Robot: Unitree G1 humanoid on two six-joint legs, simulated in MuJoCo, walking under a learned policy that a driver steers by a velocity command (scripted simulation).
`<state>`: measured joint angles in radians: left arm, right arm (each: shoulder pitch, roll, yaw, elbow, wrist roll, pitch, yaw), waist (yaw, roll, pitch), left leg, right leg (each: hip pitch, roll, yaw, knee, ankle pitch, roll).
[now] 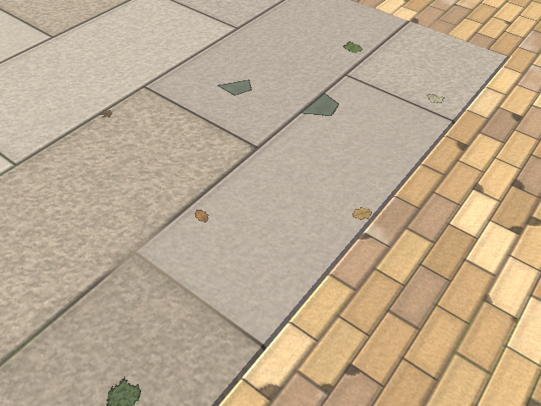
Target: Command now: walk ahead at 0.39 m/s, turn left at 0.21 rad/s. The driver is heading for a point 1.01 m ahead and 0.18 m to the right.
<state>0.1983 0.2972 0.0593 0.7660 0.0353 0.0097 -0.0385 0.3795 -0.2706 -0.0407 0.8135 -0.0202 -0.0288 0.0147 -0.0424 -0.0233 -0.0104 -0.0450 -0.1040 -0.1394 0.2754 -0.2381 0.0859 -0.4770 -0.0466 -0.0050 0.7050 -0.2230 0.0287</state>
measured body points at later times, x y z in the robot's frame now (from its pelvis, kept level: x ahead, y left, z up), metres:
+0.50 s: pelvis +0.23 -0.05 -0.01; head +0.27 -0.06 +0.44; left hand +0.19 +0.20 -0.14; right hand +0.41 -0.28 -0.12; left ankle +0.39 +0.08 -0.70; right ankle +0.12 -0.13 -0.75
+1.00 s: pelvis +0.41 -0.01 +0.00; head +0.44 -0.01 +0.44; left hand +0.49 +0.23 -0.15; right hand +0.45 -0.27 -0.14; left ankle +0.45 +0.04 -0.75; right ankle +0.45 -0.15 -0.70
